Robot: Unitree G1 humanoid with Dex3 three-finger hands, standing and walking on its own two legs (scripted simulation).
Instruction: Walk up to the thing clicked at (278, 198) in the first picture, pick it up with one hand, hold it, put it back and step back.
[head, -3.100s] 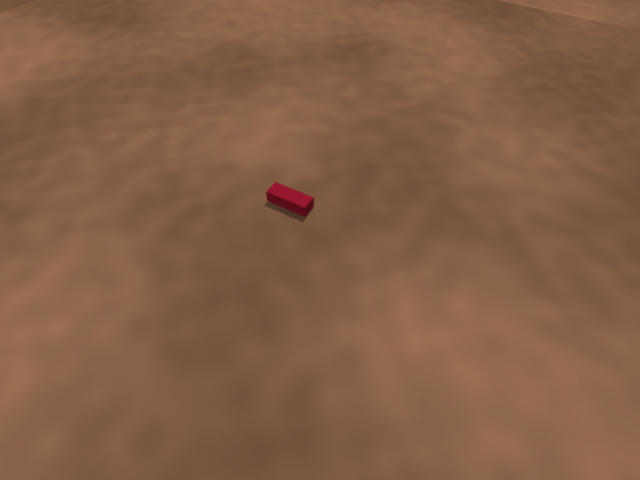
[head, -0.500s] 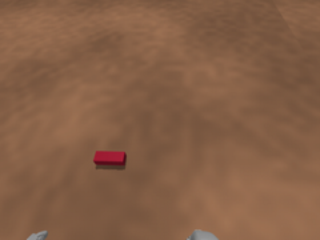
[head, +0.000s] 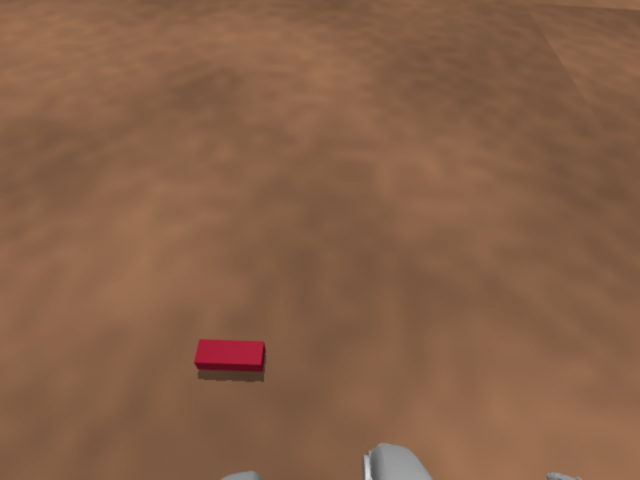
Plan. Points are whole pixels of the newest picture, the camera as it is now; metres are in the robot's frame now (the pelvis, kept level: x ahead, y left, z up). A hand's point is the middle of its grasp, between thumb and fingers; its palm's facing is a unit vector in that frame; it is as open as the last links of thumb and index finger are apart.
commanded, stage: walk up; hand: left
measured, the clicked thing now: (231, 355) +0.56 +0.26 -0.72
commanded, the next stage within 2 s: stand in 1.82 s
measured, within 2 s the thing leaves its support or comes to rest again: neither
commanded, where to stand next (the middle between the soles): +0.17 +0.03 m, yaw -2 degrees
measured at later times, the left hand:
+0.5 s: hand (69, 444) +0.19 +0.34 -0.13, palm faces -0.03 -0.90 -0.44, open 7.4 cm
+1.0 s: hand (91, 435) +0.20 +0.32 -0.13, palm faces -0.02 -0.94 -0.35, open 7.4 cm
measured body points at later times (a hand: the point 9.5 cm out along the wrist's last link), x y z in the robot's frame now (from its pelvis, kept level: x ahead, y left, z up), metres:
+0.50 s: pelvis +0.10 +0.07 -0.01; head +0.12 +0.05 +0.44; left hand +0.19 +0.39 -0.11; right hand +0.17 -0.26 -0.13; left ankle +0.16 +0.21 -0.72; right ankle +0.14 -0.08 -0.71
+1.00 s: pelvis +0.13 +0.06 +0.02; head +0.15 +0.06 +0.47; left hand +0.21 +0.37 -0.11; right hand +0.25 -0.25 -0.10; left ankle +0.15 +0.21 -0.71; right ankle +0.14 -0.07 -0.71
